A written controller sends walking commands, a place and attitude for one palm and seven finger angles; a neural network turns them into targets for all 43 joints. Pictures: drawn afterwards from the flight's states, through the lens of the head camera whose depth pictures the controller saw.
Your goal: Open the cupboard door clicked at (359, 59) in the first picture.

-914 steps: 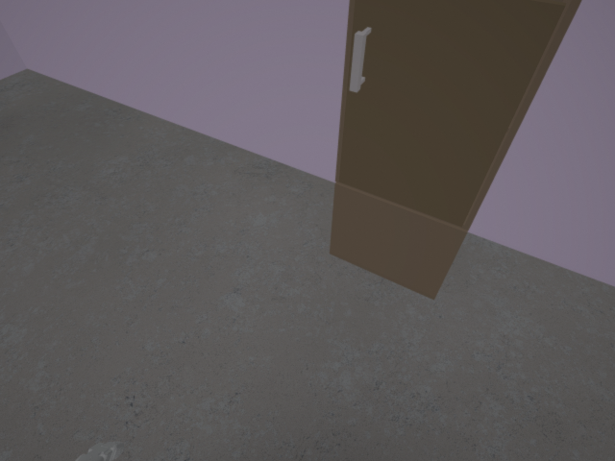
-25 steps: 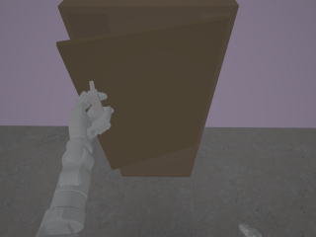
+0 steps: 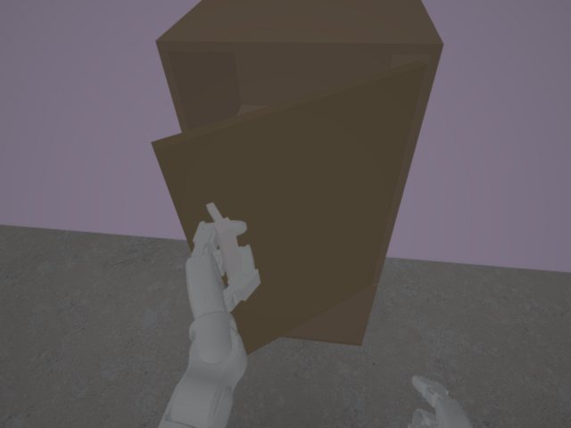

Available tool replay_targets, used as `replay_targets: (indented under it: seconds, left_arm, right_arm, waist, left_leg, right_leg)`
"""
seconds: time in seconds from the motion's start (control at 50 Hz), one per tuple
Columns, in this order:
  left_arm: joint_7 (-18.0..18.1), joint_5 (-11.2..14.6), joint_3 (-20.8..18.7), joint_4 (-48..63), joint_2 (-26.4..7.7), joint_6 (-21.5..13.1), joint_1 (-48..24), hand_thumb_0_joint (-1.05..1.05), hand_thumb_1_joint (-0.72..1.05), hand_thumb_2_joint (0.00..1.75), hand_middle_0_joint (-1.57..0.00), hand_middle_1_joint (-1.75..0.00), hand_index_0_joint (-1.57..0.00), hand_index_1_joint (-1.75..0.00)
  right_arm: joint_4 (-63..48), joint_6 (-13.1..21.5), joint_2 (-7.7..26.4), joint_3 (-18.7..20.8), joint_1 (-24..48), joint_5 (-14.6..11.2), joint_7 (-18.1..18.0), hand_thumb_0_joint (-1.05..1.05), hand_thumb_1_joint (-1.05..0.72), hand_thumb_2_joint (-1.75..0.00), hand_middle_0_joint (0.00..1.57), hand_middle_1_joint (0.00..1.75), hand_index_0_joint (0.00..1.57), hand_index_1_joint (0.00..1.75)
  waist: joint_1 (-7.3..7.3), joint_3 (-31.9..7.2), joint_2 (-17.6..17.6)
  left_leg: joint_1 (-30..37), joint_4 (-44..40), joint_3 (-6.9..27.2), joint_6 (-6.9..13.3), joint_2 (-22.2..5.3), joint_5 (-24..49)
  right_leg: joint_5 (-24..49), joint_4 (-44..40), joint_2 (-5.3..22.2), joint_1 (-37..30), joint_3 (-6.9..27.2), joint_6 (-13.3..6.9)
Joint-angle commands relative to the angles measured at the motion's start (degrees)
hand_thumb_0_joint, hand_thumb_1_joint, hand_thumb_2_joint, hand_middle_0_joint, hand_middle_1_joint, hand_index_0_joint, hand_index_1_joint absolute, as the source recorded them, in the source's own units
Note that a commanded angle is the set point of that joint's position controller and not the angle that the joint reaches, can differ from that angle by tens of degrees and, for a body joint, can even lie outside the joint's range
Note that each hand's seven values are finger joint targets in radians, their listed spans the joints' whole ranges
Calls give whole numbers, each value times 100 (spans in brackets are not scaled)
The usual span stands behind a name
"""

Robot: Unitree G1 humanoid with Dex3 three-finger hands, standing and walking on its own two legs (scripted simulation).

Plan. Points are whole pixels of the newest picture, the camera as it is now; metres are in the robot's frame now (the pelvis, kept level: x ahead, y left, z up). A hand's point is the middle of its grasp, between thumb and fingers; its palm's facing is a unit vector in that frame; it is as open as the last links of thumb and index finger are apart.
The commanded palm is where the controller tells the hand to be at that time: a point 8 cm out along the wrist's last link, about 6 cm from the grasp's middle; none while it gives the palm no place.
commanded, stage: pull the door open along its arc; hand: left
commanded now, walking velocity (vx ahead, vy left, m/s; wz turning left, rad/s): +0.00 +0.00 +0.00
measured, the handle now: (225, 248) +0.34 +0.11 +0.10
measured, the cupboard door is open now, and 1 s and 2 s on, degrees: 38 41 43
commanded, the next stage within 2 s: open thumb and fingers to let go in 0.06 s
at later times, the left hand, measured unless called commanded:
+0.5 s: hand (257, 281) +0.28 +0.05 +0.10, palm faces +0.28 -0.96 -0.01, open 8.8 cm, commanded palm +0.24 +0.08 +0.10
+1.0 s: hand (260, 280) +0.29 +0.05 +0.10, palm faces +0.27 -0.96 -0.02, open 14.5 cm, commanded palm +0.25 +0.08 +0.10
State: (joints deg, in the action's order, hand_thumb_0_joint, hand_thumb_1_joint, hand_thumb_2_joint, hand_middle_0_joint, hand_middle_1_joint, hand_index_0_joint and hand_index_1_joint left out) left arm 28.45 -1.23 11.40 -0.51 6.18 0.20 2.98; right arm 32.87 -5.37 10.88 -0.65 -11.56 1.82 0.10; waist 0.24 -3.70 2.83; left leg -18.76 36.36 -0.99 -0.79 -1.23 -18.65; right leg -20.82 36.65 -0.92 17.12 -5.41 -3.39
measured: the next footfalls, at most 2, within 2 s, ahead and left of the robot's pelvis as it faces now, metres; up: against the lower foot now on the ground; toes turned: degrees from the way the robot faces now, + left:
none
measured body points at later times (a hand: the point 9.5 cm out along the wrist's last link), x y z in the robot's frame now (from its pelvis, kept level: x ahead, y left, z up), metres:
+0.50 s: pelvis -0.01 +0.00 +0.00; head -0.02 -0.02 +0.45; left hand +0.26 +0.10 +0.10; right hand +0.18 -0.20 -0.09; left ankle +0.00 +0.13 -0.72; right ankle -0.01 -0.08 -0.72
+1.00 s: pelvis -0.02 +0.01 +0.00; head -0.03 -0.01 +0.44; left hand +0.27 +0.10 +0.10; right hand +0.16 -0.20 -0.10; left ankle +0.00 +0.13 -0.72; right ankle -0.01 -0.08 -0.72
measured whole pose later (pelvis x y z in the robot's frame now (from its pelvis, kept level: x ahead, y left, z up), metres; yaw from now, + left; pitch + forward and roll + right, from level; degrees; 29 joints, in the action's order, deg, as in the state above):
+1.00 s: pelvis -0.02 +0.01 +0.00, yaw +1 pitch +0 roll +0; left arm 33.0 -2.1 18.1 -4.2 5.7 2.0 -3.0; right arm 35.5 -4.2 10.4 -0.9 -8.8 1.6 1.2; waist -0.6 -1.5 3.1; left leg -20.8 39.5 0.3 -0.2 -0.6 -18.4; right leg -20.5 38.7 -0.3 18.1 -6.6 -3.0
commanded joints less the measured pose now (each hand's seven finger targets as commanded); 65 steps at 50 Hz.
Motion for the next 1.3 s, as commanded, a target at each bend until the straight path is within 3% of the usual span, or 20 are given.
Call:
replay_targets:
  seconds: [0.0, 0.06, 0.12, 0.14, 0.2, 0.3, 0.36, 0.54, 0.58, 0.78, 0.84, 0.94, 1.06, 1.08, 1.1, 1.12, 1.16, 1.2, 1.22, 1.28]
  left_arm:
    - [118, -254, 537, 1866, 451, -366, -428, 0, 90, 90, -40, -135, -40, -135]
    - [161, -144, 741, 2231, 659, -305, 70, 0, 90, 90, -40, -135, -40, -135]
    - [299, -95, 497, 1983, 426, -227, -614, 0, 90, 90, -40, -135, -40, -135]
    - [386, -89, 324, 1822, 262, -230, -1207, 0, 90, 90, -40, -135, -40, -135]
    - [442, -113, 268, 1576, 302, -223, -1214, 0, 69, 81, -38, -133, -38, -133]
    - [295, -190, 548, 1405, 578, -284, -1094, 0, 34, 66, -36, -129, -36, -129]
    - [216, -209, 631, 1428, 592, -321, -1485, 0, 13, 57, -35, -127, -35, -127]
    - [334, -243, 821, 1232, 841, -260, -1720, 0, -50, 30, -30, -120, -30, -120]
    - [346, -246, 857, 1232, 890, -251, -1625, 0, -50, 30, -30, -120, -30, -120]
    - [458, -261, 918, 1117, 980, -195, -2071, 0, -50, 30, -22, -70, -22, -70]
    - [479, -243, 737, 1028, 829, -183, -2053, 0, -50, 30, -19, -55, -19, -55]
    - [538, -280, 820, 718, 959, -198, -2526, 0, -50, 30, -15, -30, -15, -30]
    - [514, -273, 841, 619, 958, -254, -2739, 0, -50, 30, -15, -30, -15, -30]
    - [-676, -745, 1891, 597, 442, -467, -2543, 0, -50, 30, -15, -30, -15, -30]
    - [-1332, -528, 1499, 829, 63, -711, -2928, 0, -50, 30, -15, -30, -15, -30]
    - [-1816, -404, 1403, 976, -154, -903, -3013, 0, -50, 30, -15, -30, -15, -30]
    - [-2667, -1, 1304, 837, -349, -1034, -2912, 0, -50, 30, -15, -30, -15, -30]
    - [-3041, 489, 1043, 642, -276, -924, -2647, 0, -50, 30, -15, -30, -15, -30]
    - [-3038, 718, 950, 561, -142, -856, -2658, 0, -50, 30, -15, -30, -15, -30]
    - [-2766, 964, 411, 669, -317, -731, -2090, 0, -50, 30, -15, -30, -15, -30]
  right_arm:
    - [-1057, 351, 416, 158, 905, 2, 33, 0, -90, -90, 20, 30, 20, 30]
    - [-1092, 405, 351, 133, 1019, -23, 94, 0, -90, -90, 20, 30, 20, 30]
    - [-964, 404, 381, 87, 1161, -13, 53, 0, -90, -90, 20, 30, 20, 30]
    - [-879, 391, 394, 56, 1190, -3, 8, 0, -90, -90, 20, 30, 20, 30]
    - [-823, 391, 362, 73, 1237, 20, -26, 0, -90, -90, 20, 30, 20, 30]
    - [-852, 385, 368, 108, 1075, 14, 7, 0, -90, -90, 20, 30, 20, 30]
    - [-850, 362, 386, 104, 1053, 1, 7, 0, -90, -90, 20, 30, 20, 30]
    - [-875, 377, 375, 105, 1074, -30, 58, 0, -90, -90, 20, 30, 20, 30]
    - [-871, 385, 373, 123, 1078, -32, 69, 0, -90, -90, 20, 30, 20, 30]
    - [-807, 440, 369, 105, 1097, -25, 97, 0, -90, -90, 20, 30, 20, 30]
    - [-795, 409, 372, 105, 1132, -27, 78, 0, -90, -90, 20, 30, 20, 30]
    - [-704, 450, 371, 96, 1169, -23, 68, 0, -90, -90, 20, 30, 20, 30]
    - [-671, 460, 353, 92, 1170, -37, 41, 0, -90, -90, 20, 30, 20, 30]
    - [-602, 414, 550, 97, 694, -24, 91, 0, -90, -90, 20, 30, 20, 30]
    - [-737, 391, 572, 119, 602, -103, 29, 0, -90, -90, 20, 30, 20, 30]
    - [-826, 423, 541, 91, 630, -121, -39, 0, -90, -90, 20, 30, 20, 30]
    - [-944, 509, 556, 12, 626, -210, -134, 0, -90, -90, 20, 30, 20, 30]
    - [-1081, 608, 554, -47, 726, -312, -193, 0, -90, -90, 20, 30, 20, 30]
    - [-1093, 668, 557, -89, 766, -347, -206, 0, -90, -90, 20, 30, 20, 30]
    - [-1167, 808, 585, -83, 842, -349, -182, 0, -90, -90, 20, 30, 20, 30]
  waist:
    - [-86, -892, -809]
    - [-137, -869, -711]
    - [-62, -523, -802]
    - [8, -430, -914]
    - [-105, -531, -862]
    - [-84, -810, -883]
    - [19, -785, -768]
    - [-16, -880, -589]
    - [-25, -911, -666]
    - [17, -871, -680]
    - [-53, -912, -716]
    - [34, -683, -685]
    - [46, -795, -743]
    - [474, -349, -1076]
    - [349, -892, -788]
    - [304, -1128, -460]
    - [336, -1131, -414]
    - [271, -850, -345]
    - [294, -630, -501]
    - [23, -665, -794]
  left_leg:
    - [425, -72, 85, 194, 151, 1271]
    - [482, -23, 68, 181, 183, 1202]
    - [417, -4, 101, 182, 218, 891]
    - [361, 11, 128, 191, 251, 755]
    - [403, -2, 123, 192, 278, 712]
    - [481, -79, 147, 195, 227, 1048]
    - [524, -72, 144, 202, 217, 1011]
    - [510, -76, 204, 190, 166, 1008]
    - [492, -49, 202, 181, 147, 1054]
    - [460, -29, 216, 185, 151, 892]
    - [440, -73, 201, 178, 156, 868]
    - [408, -69, 244, 177, 174, 536]
    - [439, -94, 237, 182, 198, 477]
    - [580, -188, 273, 286, 213, 667]
    - [538, -164, 277, 312, 227, 817]
    - [671, -125, 238, 317, 232, 886]
    - [647, -107, 267, 327, 271, 713]
    - [551, -208, 324, 292, 249, 396]
    - [447, -298, 391, 259, 228, 120]
    - [320, -433, 406, 213, 202, -22]
  right_leg:
    - [2239, -723, 272, -378, 469, 279]
    - [2092, -798, 295, -402, 485, 273]
    - [1452, -1000, 313, -114, 547, 284]
    - [1163, -1094, 340, -19, 616, 301]
    - [927, -1214, 379, -76, 711, 295]
    - [1685, -879, 321, -213, 508, 278]
    - [1596, -851, 309, -94, 486, 269]
    - [1281, -606, 163, 105, 266, 159]
    - [1309, -585, 153, 87, 256, 153]
    - [936, -651, 146, 235, 268, 148]
    - [865, -694, 150, 158, 287, 141]
    - [297, -795, 160, 447, 292, 145]
    - [192, -850, 177, 413, 324, 149]
    - [828, -701, 144, 586, 418, 164]
    - [1203, -467, 150, 408, 380, 123]
    - [1382, -382, 157, 325, 392, 114]
    - [1255, -397, 144, 328, 368, 114]
    - [813, -521, 108, 416, 325, 118]
    - [469, -574, 85, 524, 249, 148]
    - [145, -630, 62, 371, 217, 165]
